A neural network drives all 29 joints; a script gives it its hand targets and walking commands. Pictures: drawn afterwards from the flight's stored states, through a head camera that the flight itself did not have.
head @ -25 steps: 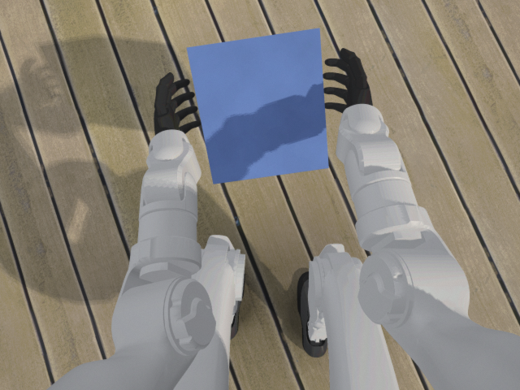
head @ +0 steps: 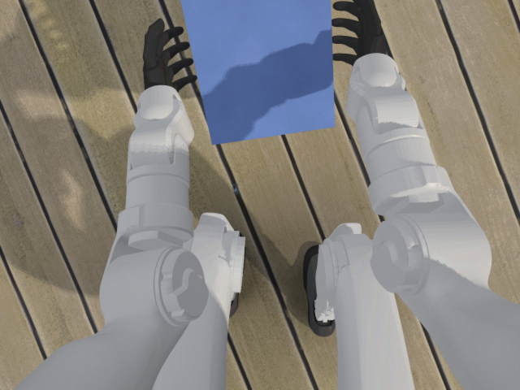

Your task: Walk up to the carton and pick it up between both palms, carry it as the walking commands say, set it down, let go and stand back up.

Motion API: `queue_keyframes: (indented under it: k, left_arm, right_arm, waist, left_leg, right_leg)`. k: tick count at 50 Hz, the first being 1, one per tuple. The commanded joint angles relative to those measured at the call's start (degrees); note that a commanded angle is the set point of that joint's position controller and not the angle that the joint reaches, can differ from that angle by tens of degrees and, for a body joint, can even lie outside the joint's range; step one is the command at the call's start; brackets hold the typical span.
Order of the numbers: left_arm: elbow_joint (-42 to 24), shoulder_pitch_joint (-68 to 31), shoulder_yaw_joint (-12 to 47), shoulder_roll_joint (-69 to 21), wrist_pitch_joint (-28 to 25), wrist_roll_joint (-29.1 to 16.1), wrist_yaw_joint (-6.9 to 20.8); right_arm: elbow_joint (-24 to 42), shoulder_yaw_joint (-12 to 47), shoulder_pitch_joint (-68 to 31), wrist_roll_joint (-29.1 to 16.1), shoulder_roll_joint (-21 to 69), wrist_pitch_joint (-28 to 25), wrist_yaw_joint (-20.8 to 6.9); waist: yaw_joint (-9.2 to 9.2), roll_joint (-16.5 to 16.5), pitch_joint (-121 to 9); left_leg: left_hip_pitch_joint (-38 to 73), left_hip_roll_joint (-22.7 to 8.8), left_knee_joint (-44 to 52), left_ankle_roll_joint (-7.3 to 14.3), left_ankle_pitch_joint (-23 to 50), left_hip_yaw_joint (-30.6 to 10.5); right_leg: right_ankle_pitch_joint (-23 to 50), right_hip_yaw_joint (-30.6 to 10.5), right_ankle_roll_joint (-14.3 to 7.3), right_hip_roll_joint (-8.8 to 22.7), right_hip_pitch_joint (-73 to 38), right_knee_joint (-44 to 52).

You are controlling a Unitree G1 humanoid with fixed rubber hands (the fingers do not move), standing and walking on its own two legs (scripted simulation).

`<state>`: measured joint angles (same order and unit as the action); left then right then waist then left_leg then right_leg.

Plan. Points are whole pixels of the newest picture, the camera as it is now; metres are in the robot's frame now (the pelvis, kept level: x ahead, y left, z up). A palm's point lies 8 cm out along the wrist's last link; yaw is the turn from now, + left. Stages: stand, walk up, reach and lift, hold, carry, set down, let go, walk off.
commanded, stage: set down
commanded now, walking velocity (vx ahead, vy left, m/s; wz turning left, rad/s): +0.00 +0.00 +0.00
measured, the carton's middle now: (261, 60) +0.57 +0.05 -0.22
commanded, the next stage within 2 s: none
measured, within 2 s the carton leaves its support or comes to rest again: neither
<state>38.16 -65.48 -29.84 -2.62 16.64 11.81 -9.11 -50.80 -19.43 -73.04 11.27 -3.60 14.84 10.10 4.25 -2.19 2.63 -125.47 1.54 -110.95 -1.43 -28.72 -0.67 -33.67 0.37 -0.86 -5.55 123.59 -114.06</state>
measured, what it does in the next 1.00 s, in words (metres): lowers itself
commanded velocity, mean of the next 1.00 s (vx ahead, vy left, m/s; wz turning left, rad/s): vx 0.00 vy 0.00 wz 0.00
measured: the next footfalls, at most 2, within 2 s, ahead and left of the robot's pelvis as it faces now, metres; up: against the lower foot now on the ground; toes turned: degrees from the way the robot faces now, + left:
none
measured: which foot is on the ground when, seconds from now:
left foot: down 0.00-1.00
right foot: down 0.00-1.00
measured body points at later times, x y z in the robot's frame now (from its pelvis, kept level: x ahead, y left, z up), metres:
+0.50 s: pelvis +0.00 +0.00 -0.05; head +0.36 +0.01 +0.22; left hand +0.53 +0.20 -0.20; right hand +0.57 -0.08 -0.21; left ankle +0.12 +0.12 -0.40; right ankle +0.09 -0.10 -0.40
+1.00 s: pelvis +0.00 +0.00 -0.06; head +0.37 +0.00 +0.19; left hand +0.54 +0.21 -0.21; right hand +0.58 -0.07 -0.22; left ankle +0.12 +0.12 -0.40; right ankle +0.09 -0.10 -0.40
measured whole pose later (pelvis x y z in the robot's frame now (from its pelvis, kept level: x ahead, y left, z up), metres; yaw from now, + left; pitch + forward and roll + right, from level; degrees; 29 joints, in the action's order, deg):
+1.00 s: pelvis +0.00 +0.00 -0.06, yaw +1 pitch +38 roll +2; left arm 51.6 -80.3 -28.8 9.7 13.2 4.8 -3.4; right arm -56.7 -16.6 -86.5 10.4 -9.2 12.9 3.9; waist 4.7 1.4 18.4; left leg -130.4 3.0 -123.8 -1.6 -31.3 0.9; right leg -37.3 -0.7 -0.2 -5.6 128.4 -128.1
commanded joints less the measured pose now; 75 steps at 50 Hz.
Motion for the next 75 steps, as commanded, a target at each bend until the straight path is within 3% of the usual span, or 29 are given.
queue_keyframes:
  k: [1,15,27,31,37,50,60,75]
  left_arm:
    - [0.4,-40.5,29.1,-47.3,-2.2,-7.5,15.8]
    - [0.7,-45.2,29.8,-43.6,-3.4,-9.9,16.4]
    - [9.1,-41.4,25.7,-44.7,-3.5,-11.4,18.5]
    - [11.1,-41.7,25.0,-43.3,-3.2,-11.6,19.4]
    - [11.3,-43.0,24.5,-43.1,-3.3,-13.0,20.1]
    - [14.7,-41.4,21.3,-40.3,-2.7,-11.3,20.6]
    - [16.4,-38.2,20.0,-39.8,-2.7,-10.3,20.9]
    - [19.0,-33.8,16.7,-36.4,-2.7,-8.0,20.8]
  right_arm:
    - [-0.5,22.3,-31.7,-6.9,54.2,-1.8,-15.4]
    - [-1.2,24.2,-37.0,-10.5,50.0,-2.9,-15.9]
    - [-2.0,23.4,-40.2,-10.8,44.0,-4.6,-16.7]
    - [-5.9,20.7,-37.2,-8.7,41.8,-3.8,-17.0]
    - [-5.7,20.3,-36.1,-7.1,41.8,-3.1,-17.5]
    - [-8.3,17.5,-32.3,-3.9,39.9,-1.8,-18.5]
    - [-9.6,15.7,-27.6,-1.4,38.3,-1.7,-18.6]
    - [-11.9,13.1,-23.0,1.4,35.0,-1.6,-18.5]
  waist:
    - [2.84,-2.3,-65.4]
    - [3.57,-2.4,-62.4]
    - [1.4,-3.5,-50.8]
    - [-0.71,-2.2,-45.1]
    - [-1.97,-2.7,-43.2]
    - [-2.87,-3.5,-36.2]
    - [-4.24,-3.0,-33.0]
    - [-4.71,-3.4,-29.3]
  left_leg:
    - [38.4,7.3,5.0,-0.4,17.9,4.4]
    - [37.3,6.5,-0.7,-0.5,19.2,4.8]
    - [31.5,6.5,-5.2,-0.2,19.9,4.1]
    - [27.7,6.4,-5.9,-0.5,17.0,4.2]
    - [26.1,6.6,-6.5,-0.5,16.5,4.0]
    - [21.5,6.6,-6.7,-0.1,11.6,3.5]
    - [19.4,6.8,-7.0,-0.4,11.3,3.2]
    - [16.8,6.8,-6.9,-0.9,10.0,3.2]
  right_leg:
    - [15.5,0.8,1.3,-6.4,-29.3,9.9]
    - [16.6,1.1,1.3,-5.7,-27.0,4.0]
    - [17.3,1.0,0.6,-4.9,-22.9,0.0]
    - [16.1,0.5,0.1,-4.3,-21.6,-0.7]
    - [16.6,0.3,-0.4,-3.9,-22.4,-1.3]
    - [13.4,-0.3,-0.9,-3.1,-19.8,-1.2]
    - [14.4,-0.5,-1.0,-2.8,-19.5,-1.3]
    - [14.3,-0.9,-0.8,-2.3,-19.3,-1.0]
